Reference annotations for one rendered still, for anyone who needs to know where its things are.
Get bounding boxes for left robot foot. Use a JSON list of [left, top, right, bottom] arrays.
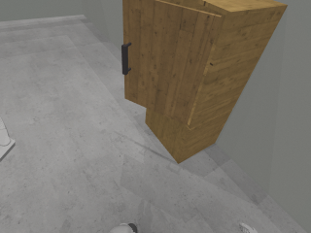
[[128, 223, 138, 233]]

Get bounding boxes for robot left shin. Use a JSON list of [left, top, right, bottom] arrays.
[[119, 223, 132, 230]]

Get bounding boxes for robot left hand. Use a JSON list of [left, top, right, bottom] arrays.
[[0, 117, 16, 162]]

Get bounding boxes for cupboard door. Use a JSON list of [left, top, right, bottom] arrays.
[[122, 0, 222, 125]]

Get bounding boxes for robot right hand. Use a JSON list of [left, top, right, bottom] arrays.
[[239, 222, 258, 233]]

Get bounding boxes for handle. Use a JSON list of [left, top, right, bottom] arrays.
[[121, 42, 131, 75]]

